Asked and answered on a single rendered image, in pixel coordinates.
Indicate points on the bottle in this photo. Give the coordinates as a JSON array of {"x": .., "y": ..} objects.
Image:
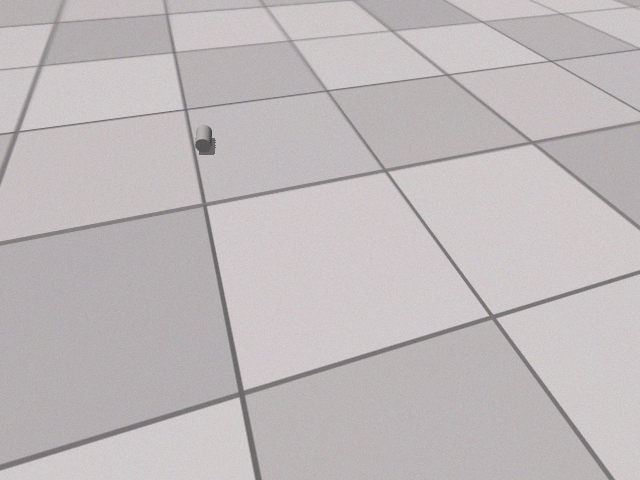
[{"x": 203, "y": 138}]

